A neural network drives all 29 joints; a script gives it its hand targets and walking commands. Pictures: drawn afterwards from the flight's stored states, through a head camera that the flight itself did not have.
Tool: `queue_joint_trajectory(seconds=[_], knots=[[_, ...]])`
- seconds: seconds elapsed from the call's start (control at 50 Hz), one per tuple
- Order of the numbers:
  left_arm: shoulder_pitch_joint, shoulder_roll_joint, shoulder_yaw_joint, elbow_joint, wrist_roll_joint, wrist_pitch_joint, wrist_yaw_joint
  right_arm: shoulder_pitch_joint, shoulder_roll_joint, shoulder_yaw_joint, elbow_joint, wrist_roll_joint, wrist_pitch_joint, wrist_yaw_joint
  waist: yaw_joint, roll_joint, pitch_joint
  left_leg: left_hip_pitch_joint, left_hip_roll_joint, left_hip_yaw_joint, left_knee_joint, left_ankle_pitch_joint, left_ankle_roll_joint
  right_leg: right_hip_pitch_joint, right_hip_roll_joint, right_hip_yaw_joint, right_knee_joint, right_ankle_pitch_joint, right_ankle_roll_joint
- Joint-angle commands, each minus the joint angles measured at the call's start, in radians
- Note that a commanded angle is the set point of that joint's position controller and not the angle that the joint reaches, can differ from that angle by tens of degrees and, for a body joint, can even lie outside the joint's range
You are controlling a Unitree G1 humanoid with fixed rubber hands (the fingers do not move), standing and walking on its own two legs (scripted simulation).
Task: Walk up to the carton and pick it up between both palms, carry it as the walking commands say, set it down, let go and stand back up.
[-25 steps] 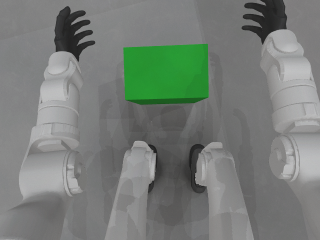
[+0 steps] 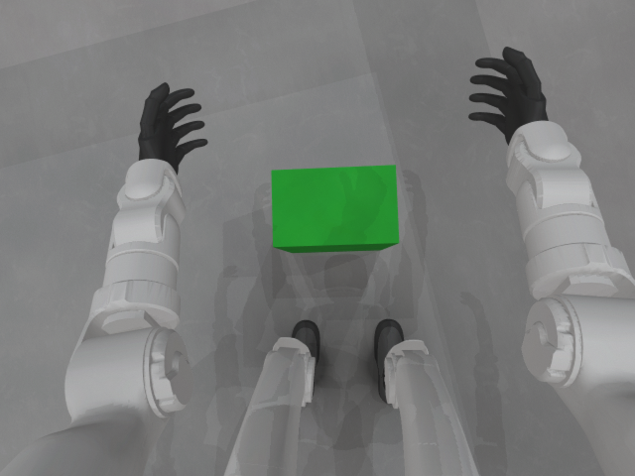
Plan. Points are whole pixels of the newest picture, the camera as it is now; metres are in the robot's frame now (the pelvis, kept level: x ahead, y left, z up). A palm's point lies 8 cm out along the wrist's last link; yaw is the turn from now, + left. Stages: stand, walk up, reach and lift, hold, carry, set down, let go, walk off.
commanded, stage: set down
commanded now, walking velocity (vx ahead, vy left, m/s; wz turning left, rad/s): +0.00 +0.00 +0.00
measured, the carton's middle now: (334, 216) +0.45 +0.03 -0.52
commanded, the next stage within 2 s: let go in 0.04 s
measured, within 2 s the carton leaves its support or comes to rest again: neither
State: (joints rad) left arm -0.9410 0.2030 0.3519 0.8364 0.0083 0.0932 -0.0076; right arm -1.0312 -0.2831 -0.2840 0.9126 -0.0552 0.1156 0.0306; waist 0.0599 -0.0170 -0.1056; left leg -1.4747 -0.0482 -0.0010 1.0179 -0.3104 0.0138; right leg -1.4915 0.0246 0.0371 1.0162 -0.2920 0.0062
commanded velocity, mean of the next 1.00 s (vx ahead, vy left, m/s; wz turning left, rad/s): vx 0.00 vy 0.00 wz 0.00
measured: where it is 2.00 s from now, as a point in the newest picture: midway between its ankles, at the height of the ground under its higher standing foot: (346, 375)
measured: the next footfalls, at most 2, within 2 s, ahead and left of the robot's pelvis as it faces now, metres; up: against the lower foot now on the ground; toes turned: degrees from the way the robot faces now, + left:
none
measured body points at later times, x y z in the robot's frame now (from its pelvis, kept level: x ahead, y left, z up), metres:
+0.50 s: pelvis +0.05 +0.00 +0.07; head +0.23 +0.00 +0.48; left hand +0.35 +0.24 -0.03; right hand +0.37 -0.21 -0.03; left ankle +0.06 +0.10 -0.63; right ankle +0.06 -0.12 -0.63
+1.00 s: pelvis +0.08 -0.01 +0.11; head +0.10 +0.00 +0.56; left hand +0.25 +0.23 +0.03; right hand +0.25 -0.24 +0.04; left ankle +0.06 +0.10 -0.63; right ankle +0.06 -0.12 -0.63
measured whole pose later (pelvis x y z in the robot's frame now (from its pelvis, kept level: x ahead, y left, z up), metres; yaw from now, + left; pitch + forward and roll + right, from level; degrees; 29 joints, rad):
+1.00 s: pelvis +0.08 -0.01 +0.11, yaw +0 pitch -3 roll +0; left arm 0.22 0.21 0.04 0.41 0.01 0.11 -0.08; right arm 0.24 -0.22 -0.04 0.41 0.00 0.10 0.07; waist 0.02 0.00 0.09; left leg -0.11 -0.03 -0.03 0.44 -0.27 0.01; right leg -0.13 0.03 0.03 0.43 -0.25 -0.01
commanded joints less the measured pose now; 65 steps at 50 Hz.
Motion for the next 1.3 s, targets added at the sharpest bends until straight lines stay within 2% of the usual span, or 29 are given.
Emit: queue_joint_trajectory(seconds=[0.0,0.08,0.16,0.22,0.28,0.32,0.4,0.48,0.56,0.68,0.76,0.84,0.96,1.14,1.28], knots=[[-0.131,0.071,0.026,-0.069,0.034,-0.032,-0.001,-0.158,-0.082,-0.024,-0.066,-0.027,-0.032,0.003,0.01,-0.034,-0.766,0.453,0.0,0.007,-0.097,0.327,-0.071,0.481,0.021,-0.026,-0.067,0.241,0.012],[-0.05,0.083,0.034,-0.11,0.065,-0.046,-0.008,-0.069,-0.072,-0.034,-0.114,-0.045,-0.043,-0.008,0.011,-0.039,-0.863,0.521,-0.006,0.003,-0.105,0.42,-0.068,0.605,0.023,-0.009,-0.088,0.354,0.016],[0.097,0.13,-0.006,-0.242,0.073,-0.047,-0.038,0.09,-0.037,-0.015,-0.265,-0.052,-0.037,-0.044,0.006,-0.041,-1.04,0.595,-0.011,0.0,-0.122,0.517,-0.056,0.839,0.02,0.016,-0.087,0.567,0.023],[0.25,0.135,-0.053,-0.355,0.07,-0.031,-0.054,0.246,-0.006,0.029,-0.396,-0.045,-0.026,-0.053,0.004,-0.018,-1.071,0.7,-0.009,-0.014,-0.15,0.573,-0.045,0.921,0.019,0.023,-0.113,0.617,0.022],[0.403,0.125,-0.099,-0.413,0.046,-0.02,-0.071,0.397,0.02,0.066,-0.496,-0.022,-0.022,-0.049,-0.001,-0.007,-0.968,0.784,-0.005,-0.026,-0.191,0.578,-0.035,0.928,0.018,0.023,-0.168,0.57,0.016],[0.474,0.114,-0.124,-0.422,0.028,-0.027,-0.078,0.476,0.027,0.08,-0.516,-0.009,-0.03,-0.044,-0.008,0.007,-0.852,0.836,0.0,-0.034,-0.223,0.553,-0.035,0.907,0.02,0.014,-0.211,0.496,0.012],[0.595,0.101,-0.163,-0.389,0.001,-0.053,-0.085,0.62,0.031,0.092,-0.486,-0.001,-0.057,-0.033,-0.019,0.017,-0.637,0.913,0.009,-0.044,-0.298,0.454,-0.04,0.917,0.018,-0.002,-0.292,0.349,0.004],[0.745,0.074,-0.199,-0.357,-0.014,-0.077,-0.08,0.765,0.033,0.12,-0.448,0.002,-0.086,-0.024,-0.022,0.017,-0.443,0.978,0.014,-0.047,-0.376,0.367,-0.041,0.966,0.008,-0.007,-0.364,0.256,-0.004],[0.869,0.075,-0.22,-0.371,-0.018,-0.098,-0.065,0.889,0.028,0.139,-0.439,0.014,-0.107,-0.016,-0.028,0.019,-0.278,1.054,0.023,-0.046,-0.448,0.317,-0.037,1.054,0.004,-0.008,-0.436,0.218,-0.005],[1.036,0.081,-0.255,-0.448,-0.027,-0.107,-0.054,1.074,0.01,0.168,-0.495,0.045,-0.121,-0.005,-0.028,0.023,-0.146,1.216,0.026,-0.042,-0.541,0.366,-0.036,1.266,0.009,-0.007,-0.53,0.282,-0.008],[1.09,0.081,-0.267,-0.49,-0.025,-0.091,-0.059,1.154,-0.003,0.194,-0.552,0.055,-0.11,0.005,-0.029,0.019,-0.06,1.259,0.024,-0.037,-0.596,0.354,-0.032,1.363,0.009,-0.003,-0.586,0.306,-0.007],[1.125,0.077,-0.286,-0.52,-0.02,-0.054,-0.066,1.226,-0.011,0.211,-0.582,0.053,-0.075,0.02,-0.042,0.006,0.044,1.29,0.026,-0.024,-0.651,0.269,-0.022,1.42,0.003,0.002,-0.632,0.263,0.001],[1.115,0.101,-0.279,-0.524,0.005,0.013,-0.072,1.221,-0.02,0.218,-0.6,0.055,-0.014,0.04,-0.039,0.028,0.158,1.317,0.029,-0.013,-0.661,0.161,-0.018,1.429,-0.001,-0.006,-0.642,0.174,0.007],[1.126,0.113,-0.277,-0.515,0.018,0.052,-0.067,1.227,-0.023,0.216,-0.612,0.048,0.024,0.039,-0.044,0.012,0.171,1.345,0.015,-0.016,-0.634,0.215,-0.003,1.462,0.004,-0.008,-0.613,0.246,0.017],[1.105,0.096,-0.272,-0.552,0.011,0.124,-0.023,1.236,-0.048,0.24,-0.586,0.07,-0.005,0.013,-0.044,0.004,0.126,1.301,0.002,-0.026,-0.607,0.219,-0.007,1.442,0.004,-0.011,-0.577,0.285,0.011]])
